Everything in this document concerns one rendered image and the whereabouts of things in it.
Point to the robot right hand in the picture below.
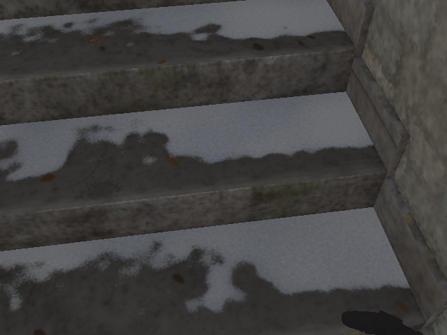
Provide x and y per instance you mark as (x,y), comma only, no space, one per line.
(380,323)

